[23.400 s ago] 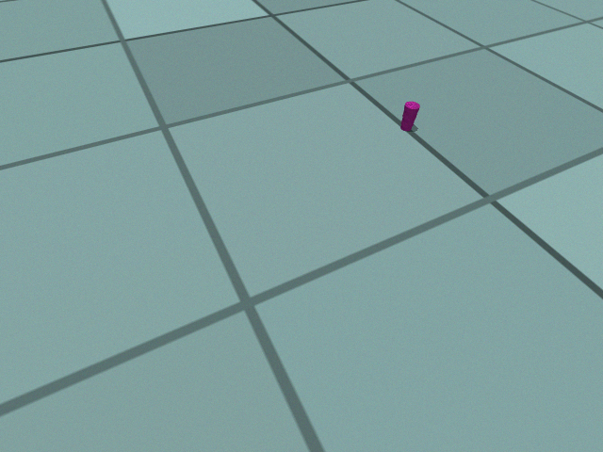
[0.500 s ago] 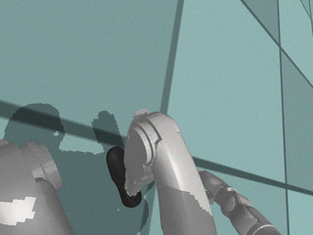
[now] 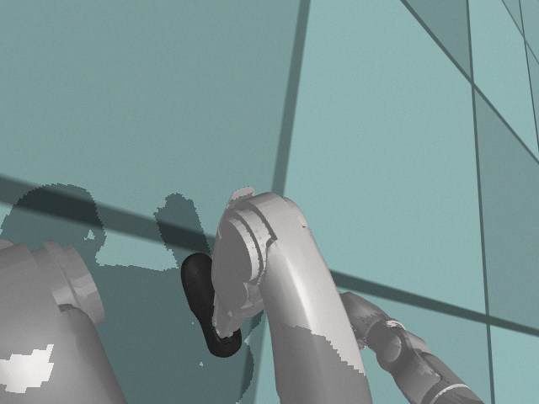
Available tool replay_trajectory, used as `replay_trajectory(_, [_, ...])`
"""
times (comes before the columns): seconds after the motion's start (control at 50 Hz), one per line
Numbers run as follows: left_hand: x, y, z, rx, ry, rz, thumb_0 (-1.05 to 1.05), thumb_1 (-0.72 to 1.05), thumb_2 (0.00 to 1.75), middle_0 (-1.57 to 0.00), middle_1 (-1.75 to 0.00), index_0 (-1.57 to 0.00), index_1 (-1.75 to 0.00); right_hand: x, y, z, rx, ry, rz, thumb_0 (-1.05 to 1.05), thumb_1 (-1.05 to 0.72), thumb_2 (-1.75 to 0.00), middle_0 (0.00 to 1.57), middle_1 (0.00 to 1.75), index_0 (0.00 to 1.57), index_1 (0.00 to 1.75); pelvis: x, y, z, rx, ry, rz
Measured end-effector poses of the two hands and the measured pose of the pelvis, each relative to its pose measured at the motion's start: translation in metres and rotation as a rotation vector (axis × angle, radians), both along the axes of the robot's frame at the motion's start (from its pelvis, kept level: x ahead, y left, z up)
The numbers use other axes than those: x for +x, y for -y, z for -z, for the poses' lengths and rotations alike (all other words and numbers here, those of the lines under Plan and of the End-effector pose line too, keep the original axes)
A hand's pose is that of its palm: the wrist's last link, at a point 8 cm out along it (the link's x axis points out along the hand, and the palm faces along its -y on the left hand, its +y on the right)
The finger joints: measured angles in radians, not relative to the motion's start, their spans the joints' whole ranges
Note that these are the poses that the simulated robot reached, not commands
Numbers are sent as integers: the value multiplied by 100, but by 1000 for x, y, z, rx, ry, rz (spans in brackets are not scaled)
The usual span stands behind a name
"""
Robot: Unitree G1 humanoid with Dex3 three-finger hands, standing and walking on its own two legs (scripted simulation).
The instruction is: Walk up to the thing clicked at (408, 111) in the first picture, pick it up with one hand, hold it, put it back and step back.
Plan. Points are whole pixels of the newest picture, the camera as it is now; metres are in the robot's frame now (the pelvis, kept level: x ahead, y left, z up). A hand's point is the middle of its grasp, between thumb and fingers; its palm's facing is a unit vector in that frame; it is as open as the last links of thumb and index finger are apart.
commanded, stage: open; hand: left
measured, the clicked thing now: out of the picture +0.47 +0.35 -0.21
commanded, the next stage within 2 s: withdraw in 0.16 s
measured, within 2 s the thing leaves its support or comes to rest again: rests again in 0.26 s
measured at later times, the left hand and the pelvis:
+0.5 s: hand out of the picture +0.46 +0.37 -0.15, palm faces +0.58 -0.82 +0.01, open 17.2 cm; pelvis +0.00 +0.00 +0.00, yaw +0 degrees
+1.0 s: hand out of the picture +0.38 +0.46 -0.05, palm faces +0.54 -0.79 -0.29, open 17.2 cm; pelvis +0.01 -0.01 +0.03, yaw +5 degrees
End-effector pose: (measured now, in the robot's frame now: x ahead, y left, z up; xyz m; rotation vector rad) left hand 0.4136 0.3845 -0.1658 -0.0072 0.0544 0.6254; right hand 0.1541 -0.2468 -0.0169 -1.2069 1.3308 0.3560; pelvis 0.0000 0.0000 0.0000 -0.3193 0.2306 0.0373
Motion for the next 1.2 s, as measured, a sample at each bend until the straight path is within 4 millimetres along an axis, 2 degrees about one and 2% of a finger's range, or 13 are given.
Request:
replay_trajectory(0.14, [5,-3,-8,2,3,7,-1,-34,36,-53,-46,-53,-45,-1,-2,-2,8,19,10,0,-89,-90,21,30,21,30,-1,-1,-1,-1,-1,3])
replay_trajectory(0.3, [3,-2,-6,-5,-2,6,-1,-45,18,-33,-25,-34,-24,-4,-4,-2,13,12,17,0,-88,-89,21,30,21,31,-1,-2,-2,-3,-6,6])
replay_trajectory(0.42, [2,-3,-6,-1,12,18,-1,-55,12,-20,-16,-21,-15,-5,-4,-2,10,7,20,0,-89,-90,21,30,21,31,-1,-1,-2,-1,-5,5])
replay_trajectory(0.5, [2,-13,-15,15,53,9,-1,-59,9,-15,-12,-16,-12,-5,-2,-3,3,11,31,0,-89,-90,21,30,21,30,-1,-1,-3,0,-6,4])
replay_trajectory(0.66, [-12,-59,-58,74,82,-7,-2,-61,5,-10,-8,-11,-7,-3,3,1,25,26,98,0,-90,-90,21,30,21,30,3,1,-7,12,-47,-10])
replay_trajectory(0.76, [-28,-73,-81,71,48,40,-2,-61,2,-8,-6,-10,-5,1,3,6,75,57,147,0,-89,-90,21,30,21,31,4,2,-11,25,-81,-24])
replay_trajectory(0.9, [-52,-87,-99,92,-178,56,-2,-55,3,-7,-6,-9,-5,11,0,9,170,133,279,0,-90,-90,21,30,21,31,4,5,-20,54,-140,-43])
replay_trajectory(1.04, [-87,-111,-155,182,-327,-23,-2,-50,6,-7,-7,-8,-6,15,-1,11,258,162,400,0,-90,-91,21,30,21,31,6,8,-39,88,-213,-71])
replay_trajectory(1.12, [-112,-108,-189,230,-425,-29,-1,-50,7,-6,-6,-7,-6,17,0,10,312,165,474,0,-90,-91,21,30,21,31,8,9,-56,108,-266,-87])
replay_trajectory(1.2, [-136,-87,-215,255,-526,5,-1,-50,7,-6,-6,-6,-6,26,-3,0,370,180,531,1,-90,-91,21,30,20,31,9,11,-81,131,-309,-97])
